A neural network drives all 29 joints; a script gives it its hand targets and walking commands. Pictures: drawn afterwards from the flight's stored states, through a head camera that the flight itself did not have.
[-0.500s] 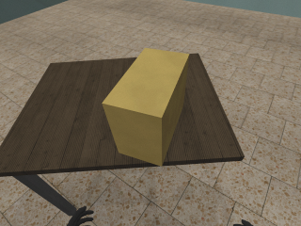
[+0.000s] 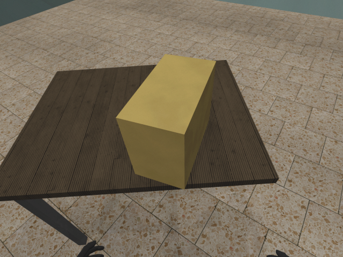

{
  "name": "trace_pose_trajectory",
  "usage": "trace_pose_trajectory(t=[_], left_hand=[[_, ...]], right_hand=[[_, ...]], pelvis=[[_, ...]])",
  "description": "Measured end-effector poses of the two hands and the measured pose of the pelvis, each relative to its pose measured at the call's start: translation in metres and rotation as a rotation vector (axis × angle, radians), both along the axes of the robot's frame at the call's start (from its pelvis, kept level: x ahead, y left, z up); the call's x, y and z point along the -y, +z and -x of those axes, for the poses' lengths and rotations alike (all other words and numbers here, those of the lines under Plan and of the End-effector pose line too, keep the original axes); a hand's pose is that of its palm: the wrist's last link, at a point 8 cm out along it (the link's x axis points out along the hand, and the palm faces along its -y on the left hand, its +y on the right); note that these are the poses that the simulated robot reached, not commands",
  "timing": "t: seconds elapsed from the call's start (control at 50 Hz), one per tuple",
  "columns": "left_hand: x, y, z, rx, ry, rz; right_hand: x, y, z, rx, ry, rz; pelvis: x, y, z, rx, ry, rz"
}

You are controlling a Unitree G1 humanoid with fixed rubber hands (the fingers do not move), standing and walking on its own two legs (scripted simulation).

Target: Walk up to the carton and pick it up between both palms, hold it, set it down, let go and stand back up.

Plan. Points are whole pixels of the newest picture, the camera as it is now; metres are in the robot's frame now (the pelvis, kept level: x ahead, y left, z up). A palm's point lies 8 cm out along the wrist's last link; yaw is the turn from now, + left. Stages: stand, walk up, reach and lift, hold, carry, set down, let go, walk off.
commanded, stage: stand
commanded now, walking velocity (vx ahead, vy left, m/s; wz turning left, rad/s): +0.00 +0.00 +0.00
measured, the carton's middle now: (174, 119) +0.49 +0.03 +0.03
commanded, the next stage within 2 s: none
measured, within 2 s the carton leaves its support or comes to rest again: neither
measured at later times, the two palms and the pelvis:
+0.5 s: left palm out of the picture +0.09 +0.26 -0.10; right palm out of the picture +0.08 -0.24 -0.11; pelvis +0.01 +0.00 +0.00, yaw +0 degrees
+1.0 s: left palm out of the picture +0.08 +0.26 -0.11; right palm out of the picture +0.08 -0.24 -0.12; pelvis +0.01 +0.00 +0.00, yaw +0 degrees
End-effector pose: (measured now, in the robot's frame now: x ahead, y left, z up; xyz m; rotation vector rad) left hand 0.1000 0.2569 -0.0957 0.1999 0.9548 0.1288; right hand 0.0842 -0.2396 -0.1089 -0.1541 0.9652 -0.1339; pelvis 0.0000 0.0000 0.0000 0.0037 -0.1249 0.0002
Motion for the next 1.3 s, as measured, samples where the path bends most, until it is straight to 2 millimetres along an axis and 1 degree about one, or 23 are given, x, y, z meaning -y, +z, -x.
trace_pose_trajectory(t=[0.22, 0.64, 1.04, 1.3], left_hand=[[-0.002, -0.003, 0.004, -0.024, 0.006, -0.002], [-0.006, -0.01, 0.008, -0.096, 0.024, -0.007], [-0.007, -0.013, 0.017, -0.137, 0.039, -0.017], [-0.007, -0.014, 0.027, -0.156, 0.048, -0.022]], right_hand=[[0.001, -0.002, 0.003, -0.022, -0.004, 0.001], [0.001, -0.004, -0.001, -0.063, -0.008, 0.005], [0.003, -0.008, 0.005, -0.096, -0.015, 0.004], [0.004, -0.011, 0.016, -0.117, -0.022, 0.003]], pelvis=[[0.0, 0.0, -0.002, -0.004, 0.0, 0.0], [-0.001, 0.002, -0.012, -0.028, 0.001, 0.001], [0.001, 0.003, -0.013, -0.031, 0.001, -0.001], [0.002, 0.003, -0.008, -0.026, 0.001, -0.003]])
